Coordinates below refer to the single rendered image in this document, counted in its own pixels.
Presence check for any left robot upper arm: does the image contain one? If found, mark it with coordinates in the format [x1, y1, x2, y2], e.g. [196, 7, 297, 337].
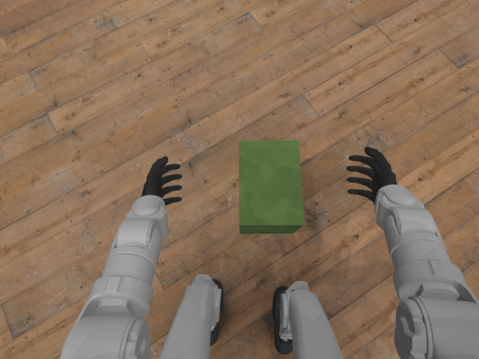
[62, 316, 151, 359]

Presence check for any right robot shin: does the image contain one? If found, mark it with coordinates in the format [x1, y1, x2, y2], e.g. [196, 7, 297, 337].
[279, 281, 318, 340]

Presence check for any robot right forearm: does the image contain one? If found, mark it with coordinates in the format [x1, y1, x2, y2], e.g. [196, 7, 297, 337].
[375, 185, 479, 306]

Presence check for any right robot hand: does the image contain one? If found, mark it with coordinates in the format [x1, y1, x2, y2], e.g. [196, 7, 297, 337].
[347, 147, 397, 205]

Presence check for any carton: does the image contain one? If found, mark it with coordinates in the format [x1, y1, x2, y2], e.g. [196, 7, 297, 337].
[239, 140, 304, 234]

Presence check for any right robot upper arm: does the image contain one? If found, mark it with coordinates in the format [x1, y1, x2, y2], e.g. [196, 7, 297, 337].
[394, 296, 479, 359]

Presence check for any left robot hand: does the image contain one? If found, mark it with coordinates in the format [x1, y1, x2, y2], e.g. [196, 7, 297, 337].
[141, 156, 182, 206]

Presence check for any robot right thigh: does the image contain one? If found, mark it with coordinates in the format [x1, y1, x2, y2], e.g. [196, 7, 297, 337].
[281, 289, 344, 359]

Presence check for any robot left forearm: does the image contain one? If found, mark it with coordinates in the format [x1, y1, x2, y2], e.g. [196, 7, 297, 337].
[60, 195, 169, 359]

